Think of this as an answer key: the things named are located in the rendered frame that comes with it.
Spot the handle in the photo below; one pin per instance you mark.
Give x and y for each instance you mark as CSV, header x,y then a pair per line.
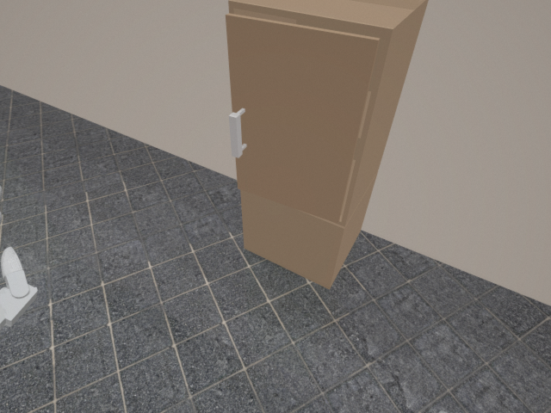
x,y
235,133

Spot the robot left hand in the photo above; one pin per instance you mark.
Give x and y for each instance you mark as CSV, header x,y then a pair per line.
x,y
18,295

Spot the cupboard door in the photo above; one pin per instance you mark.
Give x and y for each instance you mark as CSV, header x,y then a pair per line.
x,y
304,91

